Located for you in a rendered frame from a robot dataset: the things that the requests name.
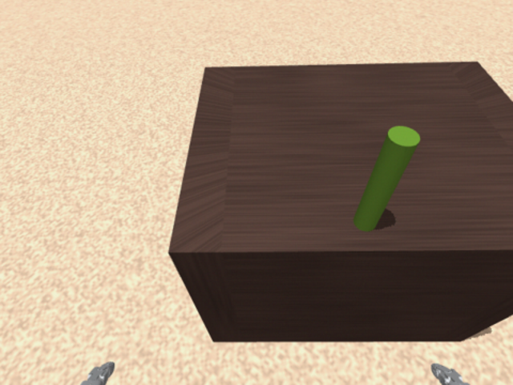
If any left robot hand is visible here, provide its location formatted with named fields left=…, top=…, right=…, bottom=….
left=80, top=362, right=115, bottom=385

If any can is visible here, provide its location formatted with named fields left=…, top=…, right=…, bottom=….
left=353, top=126, right=420, bottom=232

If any right robot hand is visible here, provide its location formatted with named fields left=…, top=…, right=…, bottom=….
left=431, top=363, right=470, bottom=385

